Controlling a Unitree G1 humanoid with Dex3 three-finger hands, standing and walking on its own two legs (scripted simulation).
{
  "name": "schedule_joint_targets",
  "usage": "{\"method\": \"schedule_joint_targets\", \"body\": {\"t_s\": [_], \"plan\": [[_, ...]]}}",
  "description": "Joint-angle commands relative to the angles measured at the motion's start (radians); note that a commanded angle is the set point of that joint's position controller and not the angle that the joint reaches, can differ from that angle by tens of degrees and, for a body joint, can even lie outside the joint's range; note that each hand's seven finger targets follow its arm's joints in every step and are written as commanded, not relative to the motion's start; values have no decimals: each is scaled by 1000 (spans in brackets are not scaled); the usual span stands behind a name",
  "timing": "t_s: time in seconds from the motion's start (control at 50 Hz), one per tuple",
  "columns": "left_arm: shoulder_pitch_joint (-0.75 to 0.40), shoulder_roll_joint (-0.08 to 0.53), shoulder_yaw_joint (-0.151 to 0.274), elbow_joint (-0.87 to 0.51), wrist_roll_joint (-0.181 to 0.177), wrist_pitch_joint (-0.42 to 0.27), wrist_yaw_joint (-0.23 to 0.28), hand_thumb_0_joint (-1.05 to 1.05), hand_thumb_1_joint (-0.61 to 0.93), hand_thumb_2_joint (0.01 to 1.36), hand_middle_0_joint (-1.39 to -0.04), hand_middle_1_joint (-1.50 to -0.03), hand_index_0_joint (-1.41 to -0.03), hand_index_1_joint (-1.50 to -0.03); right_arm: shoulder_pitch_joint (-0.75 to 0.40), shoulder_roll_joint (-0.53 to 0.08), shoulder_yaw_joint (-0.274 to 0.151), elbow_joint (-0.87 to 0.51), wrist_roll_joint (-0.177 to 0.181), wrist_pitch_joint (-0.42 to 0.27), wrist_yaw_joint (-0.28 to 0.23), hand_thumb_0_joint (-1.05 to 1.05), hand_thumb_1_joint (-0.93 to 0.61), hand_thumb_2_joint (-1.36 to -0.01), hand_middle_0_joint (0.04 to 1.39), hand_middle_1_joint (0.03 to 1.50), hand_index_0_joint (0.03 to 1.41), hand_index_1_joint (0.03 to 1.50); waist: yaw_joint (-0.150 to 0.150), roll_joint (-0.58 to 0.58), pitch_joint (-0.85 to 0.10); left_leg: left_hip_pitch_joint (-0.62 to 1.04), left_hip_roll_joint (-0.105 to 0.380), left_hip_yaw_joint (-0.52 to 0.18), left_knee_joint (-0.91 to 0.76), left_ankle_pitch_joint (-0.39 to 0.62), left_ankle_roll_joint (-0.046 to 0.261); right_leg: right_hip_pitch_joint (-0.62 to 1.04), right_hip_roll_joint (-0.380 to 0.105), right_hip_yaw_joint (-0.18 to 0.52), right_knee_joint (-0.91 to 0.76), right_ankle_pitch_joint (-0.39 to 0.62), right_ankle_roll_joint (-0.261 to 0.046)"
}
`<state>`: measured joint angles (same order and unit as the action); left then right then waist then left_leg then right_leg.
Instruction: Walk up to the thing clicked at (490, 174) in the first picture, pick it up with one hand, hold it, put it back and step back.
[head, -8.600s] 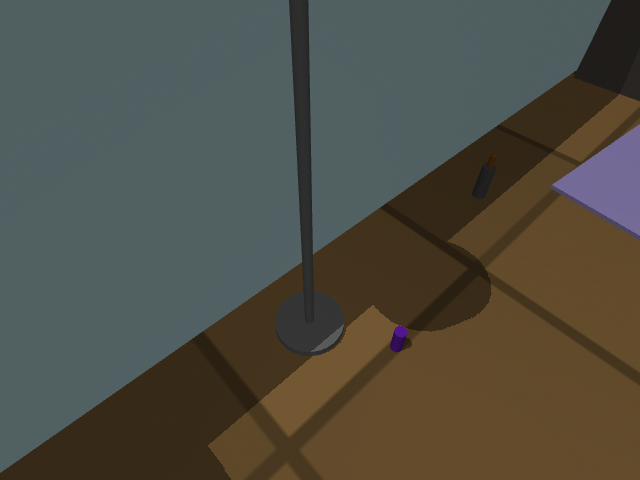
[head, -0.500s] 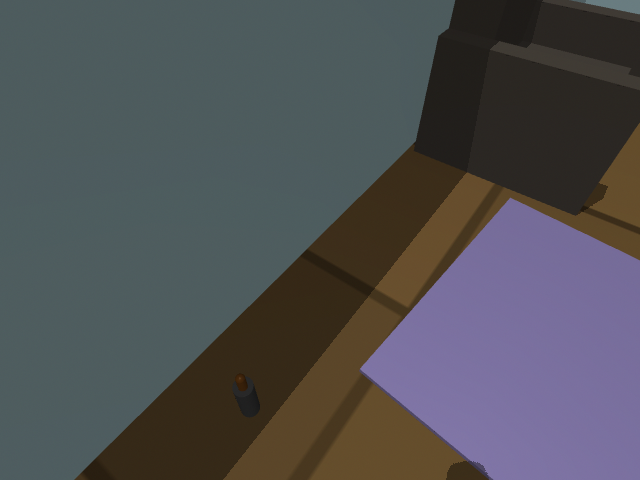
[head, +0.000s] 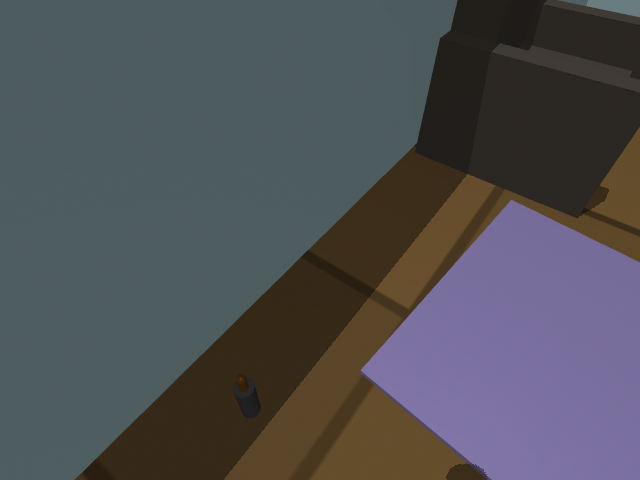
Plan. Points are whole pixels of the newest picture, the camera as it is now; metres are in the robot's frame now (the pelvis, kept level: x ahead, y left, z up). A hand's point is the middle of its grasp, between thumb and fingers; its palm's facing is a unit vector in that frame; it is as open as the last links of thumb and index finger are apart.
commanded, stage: stand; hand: left
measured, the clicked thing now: (246, 394) +0.49 +0.21 -0.67
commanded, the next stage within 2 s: walk up in 0.10 s
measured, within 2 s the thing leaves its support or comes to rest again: neither
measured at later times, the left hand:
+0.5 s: hand out of the picture +0.10 +0.27 -0.16, palm faces -0.06 -0.93 -0.37, open 7.3 cm
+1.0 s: hand out of the picture +0.17 +0.26 -0.16, palm faces -0.13 -0.93 -0.35, open 7.3 cm
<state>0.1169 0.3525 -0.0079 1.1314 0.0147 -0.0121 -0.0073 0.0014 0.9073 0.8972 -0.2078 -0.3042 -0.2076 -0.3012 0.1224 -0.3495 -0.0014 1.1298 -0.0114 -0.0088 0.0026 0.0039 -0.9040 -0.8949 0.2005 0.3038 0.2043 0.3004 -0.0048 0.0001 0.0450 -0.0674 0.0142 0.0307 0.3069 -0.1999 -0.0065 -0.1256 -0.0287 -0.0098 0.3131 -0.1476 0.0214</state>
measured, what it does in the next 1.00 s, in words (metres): stands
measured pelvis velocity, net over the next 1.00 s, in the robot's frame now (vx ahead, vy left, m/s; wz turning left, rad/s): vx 0.03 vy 0.02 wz -0.07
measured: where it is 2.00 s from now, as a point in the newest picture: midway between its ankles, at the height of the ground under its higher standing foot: outside the picture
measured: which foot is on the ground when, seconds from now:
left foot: down 0.00-1.00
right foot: down 0.00-1.00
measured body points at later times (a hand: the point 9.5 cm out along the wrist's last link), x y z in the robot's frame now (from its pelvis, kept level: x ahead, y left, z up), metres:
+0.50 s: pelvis +0.04 +0.01 -0.01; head +0.06 +0.00 +0.44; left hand +0.11 +0.31 -0.14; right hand +0.09 -0.30 -0.14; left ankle -0.02 +0.12 -0.75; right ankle +0.02 -0.13 -0.75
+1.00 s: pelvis +0.03 +0.02 -0.01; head +0.06 +0.03 +0.44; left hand +0.17 +0.31 -0.14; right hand +0.10 -0.28 -0.13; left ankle -0.02 +0.12 -0.75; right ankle +0.02 -0.13 -0.75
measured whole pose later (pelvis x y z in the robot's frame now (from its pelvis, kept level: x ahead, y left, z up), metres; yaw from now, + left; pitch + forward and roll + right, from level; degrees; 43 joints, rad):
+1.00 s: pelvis +0.03 +0.02 -0.01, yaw -4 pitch -3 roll +0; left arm 0.05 0.36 -0.01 1.04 0.01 0.00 0.01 0.00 0.91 0.90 -0.21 -0.30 -0.21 -0.30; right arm 0.10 -0.33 -0.04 1.03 0.00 0.02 0.00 0.00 -0.90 -0.89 0.20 0.30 0.21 0.30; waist -0.02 -0.01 0.12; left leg -0.03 0.00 0.11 0.39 -0.31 0.02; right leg -0.14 -0.05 0.01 0.42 -0.24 0.04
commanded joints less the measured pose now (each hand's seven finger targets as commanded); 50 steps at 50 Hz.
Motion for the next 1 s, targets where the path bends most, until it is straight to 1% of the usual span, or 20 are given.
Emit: {"method": "schedule_joint_targets", "body": {"t_s": [0.0,0.06,0.08,0.14,0.2,0.24,0.3,0.34,0.42,0.48,0.52,0.56,0.58,0.6,0.62,0.68,0.72,0.82,0.86,0.98], "plan": [[-41,210,43,-53,-4,-18,15,0,900,900,-200,-300,-200,-300,-30,-213,-40,-60,0,-21,-9,0,-900,-900,200,300,200,300,5,7,-43,-55,124,-97,-67,97,23,39,-111,92,-43,115,-39],[-38,210,42,-52,-4,-20,16,0,900,900,-200,-300,-200,-300,-39,-215,-42,-62,2,-20,-8,0,-900,-900,200,300,200,300,5,1,-40,-52,124,-103,-67,89,24,29,-107,91,-49,93,-35],[-14,231,61,-79,3,-29,9,0,900,900,-200,-300,-200,-300,-11,-231,-64,-85,-13,-17,1,0,-900,-900,200,300,200,300,13,1,-76,-21,88,-66,-38,-90,52,34,-68,82,-34,-46,-44],[-19,236,71,-82,12,-27,6,0,900,900,-200,-300,-200,-300,10,-229,-74,-87,-18,-9,7,0,-900,-900,200,300,200,300,7,11,5,-93,82,-81,-34,-286,66,-53,-58,100,-29,-262,-60],[-5,221,72,-99,13,-28,3,0,900,900,-200,-300,-200,-300,12,-227,-79,-107,-19,-9,10,0,-900,-900,200,300,200,300,15,30,85,-144,95,-113,-58,-339,77,-114,-45,99,1,-263,-62],[7,216,70,-110,12,-34,4,0,900,900,-200,-300,-200,-300,14,-219,-78,-121,-19,-18,9,0,-900,-900,200,300,200,300,14,22,53,-116,114,-116,-45,-207,83,-81,-49,94,38,-85,-64],[23,223,70,-120,4,-44,11,0,900,900,-200,-300,-200,-300,23,-223,-80,-140,-8,-24,4,0,-900,-900,200,300,200,300,10,9,-27,-59,103,-71,32,92,68,5,-63,92,78,200,-69],[45,228,70,-126,-1,-45,17,0,900,900,-200,-300,-200,-300,30,-217,-83,-156,-5,-21,2,0,-900,-900,200,300,200,300,11,-10,-76,-15,94,-46,90,203,56,42,-79,104,93,315,-81],[67,251,77,-143,-6,-38,28,0,900,900,-200,-300,-200,-300,34,-215,-90,-175,-4,-11,-3,0,-900,-900,200,300,200,300,16,-39,-118,-44,77,-13,166,230,44,105,-118,138,130,382,-123],[67,258,78,-160,-10,-32,32,0,900,900,-200,-300,-200,-300,39,-209,-92,-183,-7,-8,-4,0,-900,-900,200,300,200,300,16,-55,-110,-34,70,-6,190,219,47,67,-130,154,154,371,-143],[45,251,76,-176,-9,-29,33,0,900,900,-200,-300,-200,-300,57,-216,-96,-182,-7,-7,-4,0,-900,-900,200,300,200,300,4,-45,-98,-20,80,-10,185,258,54,37,-113,131,195,369,-138],[13,225,68,-190,-11,-26,32,0,900,900,-200,-300,-200,-300,73,-233,-106,-177,-3,-7,-5,0,-900,-900,200,300,200,300,-15,5,-80,59,109,-46,151,330,76,-57,-58,63,271,338,-111],[-19,209,64,-202,-12,-23,31,0,900,900,-200,-300,-200,-300,99,-248,-111,-170,-1,-7,-7,0,-900,-900,200,300,200,300,-32,43,-50,84,141,-77,121,393,94,-123,-16,21,319,270,-88],[-22,181,52,-179,-16,-13,38,0,900,900,-200,-300,-200,-300,31,-241,-103,-171,2,-3,-13,0,-900,-900,200,300,200,300,-9,57,-11,64,181,-78,118,573,105,-132,-20,23,268,242,-59],[-12,187,52,-177,-15,-12,40,0,900,900,-200,-300,-200,-300,5,-242,-103,-183,5,1,-15,0,-900,-900,200,300,200,300,-1,68,-20,67,177,-70,130,630,107,-106,-20,20,242,241,-55],[-14,213,58,-175,-12,-14,40,0,900,900,-200,-300,-200,-300,-1,-230,-104,-190,10,11,-20,0,-900,-900,200,300,200,300,3,48,-45,10,122,-9,141,529,57,8,-53,49,206,403,-78],[-20,217,58,-177,-14,-11,38,0,900,900,-200,-300,-200,-300,4,-228,-102,-184,11,12,-21,0,-900,-900,200,300,200,300,2,53,-63,16,117,-9,116,492,30,32,-70,53,212,431,-87],[-50,200,51,-169,-7,-8,36,0,900,900,-200,-300,-200,-300,-20,-223,-99,-179,9,9,-19,0,-900,-900,200,300,200,300,-1,36,-113,70,134,-8,87,499,30,51,-68,26,161,387,-68],[-67,200,50,-158,-4,-8,35,0,900,900,-200,-300,-200,-300,-33,-214,-96,-176,11,9,-16,0,-900,-900,200,300,200,300,-2,18,-109,52,129,-14,61,435,31,71,-72,33,142,370,-63],[-82,192,46,-142,-2,-8,32,0,900,900,-200,-300,-200,-300,-49,-211,-91,-162,5,5,-13,0,-900,-900,200,300,200,300,1,35,-108,75,120,-1,21,415,24,65,-74,19,101,321,-52]]}}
